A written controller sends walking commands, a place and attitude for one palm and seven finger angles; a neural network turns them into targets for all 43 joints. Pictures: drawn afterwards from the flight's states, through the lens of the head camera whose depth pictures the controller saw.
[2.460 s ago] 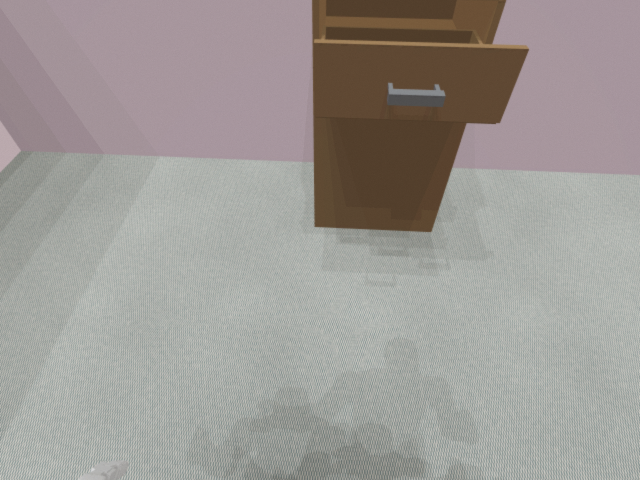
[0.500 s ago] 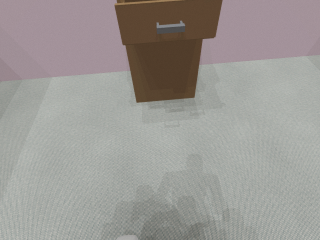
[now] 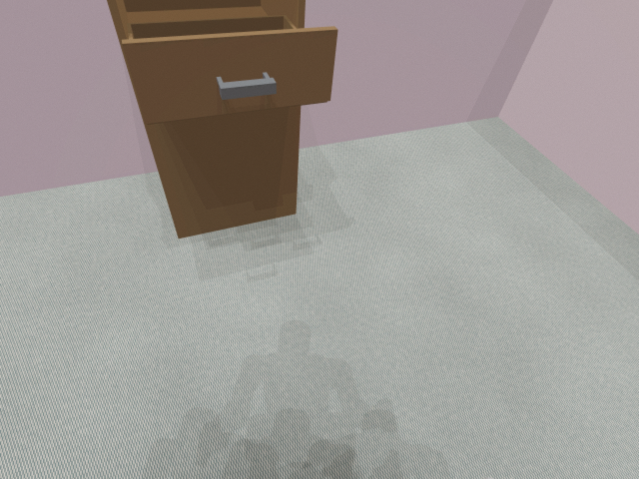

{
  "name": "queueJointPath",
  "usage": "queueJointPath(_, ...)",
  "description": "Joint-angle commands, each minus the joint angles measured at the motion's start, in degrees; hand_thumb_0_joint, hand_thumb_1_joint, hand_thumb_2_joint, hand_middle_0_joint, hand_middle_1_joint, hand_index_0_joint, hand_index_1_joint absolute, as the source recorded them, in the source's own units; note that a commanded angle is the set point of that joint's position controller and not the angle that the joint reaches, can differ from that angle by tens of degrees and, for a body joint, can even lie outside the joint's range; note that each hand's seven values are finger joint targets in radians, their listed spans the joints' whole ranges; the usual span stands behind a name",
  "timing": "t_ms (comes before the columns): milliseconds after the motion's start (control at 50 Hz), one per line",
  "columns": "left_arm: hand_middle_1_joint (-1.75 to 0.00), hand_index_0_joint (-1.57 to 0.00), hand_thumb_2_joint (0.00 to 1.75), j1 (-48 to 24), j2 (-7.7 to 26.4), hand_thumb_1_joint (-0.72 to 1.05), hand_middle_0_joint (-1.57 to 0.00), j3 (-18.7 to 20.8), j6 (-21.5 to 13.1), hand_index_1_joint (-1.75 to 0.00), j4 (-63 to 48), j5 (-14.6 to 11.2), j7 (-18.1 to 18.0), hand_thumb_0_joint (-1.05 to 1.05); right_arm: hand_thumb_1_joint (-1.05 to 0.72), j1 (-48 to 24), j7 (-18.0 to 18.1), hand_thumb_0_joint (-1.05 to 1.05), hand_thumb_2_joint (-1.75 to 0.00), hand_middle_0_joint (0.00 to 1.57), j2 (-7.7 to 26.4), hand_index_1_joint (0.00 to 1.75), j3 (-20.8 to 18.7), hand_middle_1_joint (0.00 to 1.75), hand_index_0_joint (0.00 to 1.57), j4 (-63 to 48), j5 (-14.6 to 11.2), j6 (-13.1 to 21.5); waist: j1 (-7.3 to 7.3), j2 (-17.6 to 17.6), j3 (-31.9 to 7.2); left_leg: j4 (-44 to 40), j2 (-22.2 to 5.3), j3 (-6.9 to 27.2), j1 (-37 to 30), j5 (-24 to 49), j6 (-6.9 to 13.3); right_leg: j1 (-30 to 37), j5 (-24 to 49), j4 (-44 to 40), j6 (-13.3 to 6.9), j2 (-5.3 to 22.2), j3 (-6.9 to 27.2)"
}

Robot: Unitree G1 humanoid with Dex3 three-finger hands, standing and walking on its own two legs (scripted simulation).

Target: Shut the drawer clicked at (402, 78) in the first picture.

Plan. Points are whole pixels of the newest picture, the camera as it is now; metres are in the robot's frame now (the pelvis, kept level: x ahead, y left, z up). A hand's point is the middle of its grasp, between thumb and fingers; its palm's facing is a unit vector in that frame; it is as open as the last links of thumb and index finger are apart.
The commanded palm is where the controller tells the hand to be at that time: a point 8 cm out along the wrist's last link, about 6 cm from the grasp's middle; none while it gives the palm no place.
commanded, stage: walk to a spot facing it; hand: left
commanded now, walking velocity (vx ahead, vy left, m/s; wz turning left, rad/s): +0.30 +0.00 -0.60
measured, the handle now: (245, 83) +0.89 +0.25 +0.04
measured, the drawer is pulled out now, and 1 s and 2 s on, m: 0.29 0.29 0.29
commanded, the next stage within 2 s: turn to face it in 1.14 s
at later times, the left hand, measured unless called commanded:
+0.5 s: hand (303, 349) +0.37 +0.05 -0.18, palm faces -0.38 -0.91 -0.15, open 7.4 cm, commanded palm none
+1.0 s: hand (276, 317) +0.42 +0.11 -0.18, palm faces -0.40 -0.90 -0.19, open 7.4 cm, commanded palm none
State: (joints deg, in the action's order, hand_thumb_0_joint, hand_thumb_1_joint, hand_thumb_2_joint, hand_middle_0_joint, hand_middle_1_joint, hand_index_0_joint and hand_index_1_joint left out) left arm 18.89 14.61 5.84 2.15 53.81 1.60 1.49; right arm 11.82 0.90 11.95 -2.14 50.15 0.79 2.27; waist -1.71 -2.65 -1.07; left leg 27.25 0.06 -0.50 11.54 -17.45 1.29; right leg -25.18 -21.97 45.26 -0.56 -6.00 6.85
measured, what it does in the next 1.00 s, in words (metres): walks ahead, turning right: right foot, then left foot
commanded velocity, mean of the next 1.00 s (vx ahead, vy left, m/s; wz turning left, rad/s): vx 0.31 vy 0.00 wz -0.50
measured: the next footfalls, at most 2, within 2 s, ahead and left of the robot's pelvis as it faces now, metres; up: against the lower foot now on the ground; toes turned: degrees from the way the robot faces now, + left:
right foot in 0.44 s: +0.26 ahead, -0.16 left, +0.00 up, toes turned -24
left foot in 0.88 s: +0.45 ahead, +0.00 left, +0.00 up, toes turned -21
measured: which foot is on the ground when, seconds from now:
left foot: down 0.00-0.42, up 0.44-0.86, down 0.88-1.00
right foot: up 0.00-0.42, down 0.44-0.88, up 0.90-1.00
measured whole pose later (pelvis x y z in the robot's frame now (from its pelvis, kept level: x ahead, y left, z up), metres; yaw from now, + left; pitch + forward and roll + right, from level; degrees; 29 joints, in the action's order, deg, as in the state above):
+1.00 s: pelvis +0.35 -0.08 +0.00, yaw -32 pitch +0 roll +0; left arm 21.9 13.0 5.7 0.3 59.1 1.6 1.5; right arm 8.8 0.2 8.1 -1.2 50.5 1.5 4.4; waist -3.0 -3.1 0.4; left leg 31.1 -4.3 -9.5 14.8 -15.7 0.4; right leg -25.3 -22.9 63.4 -1.0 -0.3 -0.9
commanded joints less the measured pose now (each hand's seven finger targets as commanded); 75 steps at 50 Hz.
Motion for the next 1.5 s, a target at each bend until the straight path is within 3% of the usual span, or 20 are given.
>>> queueJointPath(0,-0.30,-0.20,0.90,-6.9,3.6,0.90,-0.20,0.7,-2.3,-0.30,-7.1,0.8,1.9,0.00,-0.90,6.0,1.0,0.00,-0.90,0.20,7.9,0.30,-1.3,0.30,0.20,-1.4,0.4,1.9,1.92,8.9,8.9,-19.0,-17.5,12.0,-5.6,-5.9,4.0,-20.5,7.4,21.5,1.9,7.5,-3.8)
queueJointPath(120,-0.30,-0.20,0.90,-10.1,0.4,0.90,-0.20,-1.2,-1.3,-0.30,-6.7,0.6,2.1,0.00,-0.90,16.3,1.8,0.00,-0.90,0.20,4.9,0.30,0.3,0.30,0.20,3.6,0.1,3.5,2.67,10.2,7.5,-12.6,-15.0,-0.2,-13.5,30.5,1.6,-25.2,12.4,26.0,2.0,8.2,-8.0)
queueJointPath(260,-0.30,-0.20,0.90,-22.9,-1.6,0.90,-0.20,-2.9,-1.6,-0.30,-8.8,-0.1,2.8,0.00,-0.90,21.5,1.9,0.00,-0.90,0.20,5.3,0.30,0.2,0.30,0.20,8.0,0.7,3.0,5.42,10.8,11.1,-11.9,-16.1,-8.6,-16.2,39.8,3.8,-18.3,13.1,2.7,-0.4,7.9,-15.0)
queueJointPath(340,-0.30,-0.20,0.90,-13.2,1.3,0.90,-0.20,-1.9,-2.6,-0.30,-5.8,-0.1,1.9,0.00,-0.90,19.3,1.7,0.00,-0.90,0.20,8.8,0.30,-1.2,0.30,0.20,8.5,0.4,2.7,0.03,11.0,2.2,4.1,-18.5,-12.6,-16.1,63.6,3.0,2.8,8.8,-6.9,-4.7,3.5,-17.1)
queueJointPath(380,-0.30,-0.20,0.90,1.9,7.1,0.90,-0.20,-0.2,-3.9,-0.30,-1.2,0.3,1.0,0.00,-0.90,17.3,0.8,0.00,-0.90,0.20,8.2,0.30,-1.0,0.30,0.20,7.2,-0.6,2.4,-6.95,7.9,-6.3,29.1,-16.3,-13.9,1.7,44.2,-0.5,32.2,14.0,-13.3,-8.2,7.2,-12.2)
queueJointPath(400,-0.30,-0.20,0.90,7.4,12.8,0.90,-0.20,1.0,-4.6,-0.30,-0.2,-0.4,0.2,0.00,-0.90,20.0,0.5,0.00,-0.90,0.20,3.7,0.30,-0.5,0.30,0.20,5.6,-1.5,2.6,-6.56,-4.1,-14.1,50.5,-6.7,-12.9,21.1,-10.7,-3.6,47.1,17.9,-17.4,-16.4,26.5,16.8)
queueJointPath(420,-0.30,-0.20,0.90,7.9,15.0,0.90,-0.20,1.6,-3.8,-0.30,-0.5,-1.8,-0.6,0.00,-0.90,13.7,1.0,0.00,-0.90,0.20,4.1,0.30,-0.8,0.30,0.20,2.9,-1.3,2.7,-7.23,-1.7,-12.6,59.6,-5.7,-4.3,27.1,-16.3,-2.3,42.6,21.2,-24.6,-19.4,32.2,27.1)
queueJointPath(540,-0.30,-0.20,0.90,-7.5,5.8,0.90,-0.20,-0.4,-5.1,-0.30,-3.1,-0.1,-2.1,0.00,-0.90,15.5,0.0,0.00,-0.90,0.20,1.2,0.30,-1.3,0.30,0.20,5.1,1.0,-0.5,4.27,4.0,-0.1,43.2,-11.6,-1.0,17.2,-2.2,-3.7,4.5,6.7,-31.8,-12.9,20.3,6.7)
queueJointPath(740,-0.30,-0.20,0.90,0.1,5.9,0.90,-0.20,0.0,-5.7,-0.30,-0.9,-0.2,-1.3,0.00,-0.90,-1.4,-1.6,0.00,-0.90,0.20,1.2,0.30,-1.6,0.30,0.20,-1.8,0.8,1.0,-0.49,-3.0,2.2,15.4,-6.0,-2.8,17.0,1.6,-4.2,11.8,6.9,-30.5,-11.5,17.1,9.1)
queueJointPath(820,-0.30,-0.20,0.90,-0.4,5.9,0.90,-0.20,0.3,-5.2,-0.30,-1.2,-0.6,-1.4,0.00,-0.90,0.7,-0.8,0.00,-0.90,0.20,2.9,0.30,-2.1,0.30,0.20,-1.3,0.4,1.8,1.95,-1.4,1.9,1.2,-3.5,-3.8,0.0,3.9,-3.8,6.7,11.6,-23.2,-8.6,14.7,9.0)
queueJointPath(860,-0.30,-0.20,0.90,-0.7,1.2,0.90,-0.20,-0.4,-5.1,-0.30,-2.8,-1.2,-0.6,0.00,-0.90,13.0,0.3,0.00,-0.90,0.20,11.8,0.30,-4.1,0.30,0.20,1.9,1.5,2.5,7.24,15.0,-4.3,-7.9,-21.3,16.8,-23.4,-2.5,2.5,-12.3,0.6,1.8,-3.1,3.7,-1.8)
queueJointPath(880,-0.30,-0.20,0.90,-2.8,1.4,0.90,-0.20,-0.5,-5.8,-0.30,-4.2,-0.7,-0.4,0.00,-0.90,17.0,0.3,0.00,-0.90,0.20,14.0,0.30,-4.2,0.30,0.20,2.3,1.3,1.9,8.54,15.6,-2.9,-13.1,-31.1,25.9,-22.4,-2.2,7.6,-18.0,-10.5,16.5,-1.4,3.7,-6.5)
queueJointPath(980,-0.30,-0.20,0.90,-1.5,0.1,0.90,-0.20,0.3,-2.9,-0.30,-2.0,0.4,0.9,0.00,-0.90,4.7,0.6,0.00,-0.90,0.20,4.7,0.30,-1.5,0.30,0.20,0.8,0.5,2.5,1.58,10.1,5.9,-15.9,-22.2,2.7,-3.5,5.7,4.0,-15.5,5.3,25.5,1.1,12.0,-6.5)
queueJointPath(1140,-0.30,-0.20,0.90,-7.8,-3.1,0.90,-0.20,-0.4,-1.3,-0.30,-4.0,0.0,1.2,0.00,-0.90,7.9,0.7,0.00,-0.90,0.20,6.3,0.30,-2.7,0.30,0.20,3.1,0.8,1.3,3.16,13.7,5.7,-7.7,-19.2,-15.2,-5.2,33.8,3.2,-8.3,9.8,3.2,2.4,10.4,-14.3)
queueJointPath(1240,-0.30,-0.20,0.90,-1.1,0.0,0.90,-0.20,-0.4,-2.8,-0.30,-2.0,0.4,0.5,0.00,-0.90,7.1,0.4,0.00,-0.90,0.20,8.6,0.30,-3.6,0.30,0.20,3.4,0.5,0.2,-1.03,11.3,-1.5,11.0,-18.6,-16.1,-5.0,39.6,0.6,12.8,15.3,-12.4,-0.4,5.5,-17.6)
queueJointPath(1260,-0.30,-0.20,0.90,4.8,4.4,0.90,-0.20,0.4,-3.9,-0.30,-0.1,0.7,-0.3,0.00,-0.90,8.5,-0.1,0.00,-0.90,0.20,6.6,0.30,-2.9,0.30,0.20,3.6,-0.1,0.1,-3.62,3.4,-7.0,22.2,-15.8,-15.4,4.2,28.1,-1.7,27.3,27.3,-15.0,-1.9,10.9,-11.5)
queueJointPath(1280,-0.30,-0.20,0.90,9.8,10.8,0.90,-0.20,1.6,-4.7,-0.30,1.4,0.5,-1.2,0.00,-0.90,10.1,-0.2,0.00,-0.90,0.20,1.7,0.30,-1.7,0.30,0.20,2.7,-0.8,0.2,-4.91,-12.7,-14.8,39.8,-6.2,-13.9,18.6,-15.0,-4.3,39.6,51.7,-15.6,-9.3,29.3,10.9)
queueJointPath(1320,-0.30,-0.20,0.90,4.5,10.2,0.90,-0.20,0.6,-4.3,-0.30,0.7,-0.7,-2.3,0.00,-0.90,9.7,1.1,0.00,-0.90,0.20,1.8,0.30,-1.3,0.30,0.20,3.0,-0.8,-1.3,-2.00,-8.4,-14.6,46.0,-6.5,-0.2,15.9,-18.8,-3.4,28.6,47.2,-21.6,-12.7,31.4,9.6)
queueJointPath(1400,-0.30,-0.20,0.90,-10.5,3.6,0.90,-0.20,-1.8,-3.6,-0.30,-2.1,-0.3,-3.4,0.00,-0.90,12.3,0.6,0.00,-0.90,0.20,1.3,0.30,-0.8,0.30,0.20,7.6,0.2,-3.3,3.49,-2.6,-2.3,39.3,-8.1,-0.4,11.7,-8.4,-3.4,8.8,23.4,-27.9,-8.6,26.2,-4.4)
queueJointPath(1480,-0.30,-0.20,0.90,-10.9,3.5,0.90,-0.20,-1.6,-2.5,-0.30,-2.2,-0.2,-3.7,0.00,-0.90,11.7,-0.2,0.00,-0.90,0.20,-0.3,0.30,-0.7,0.30,0.20,7.2,0.2,-4.1,2.60,-4.0,-0.6,30.2,-6.6,-4.0,11.3,-8.3,-3.6,8.6,16.6,-29.2,-8.2,26.1,-8.9)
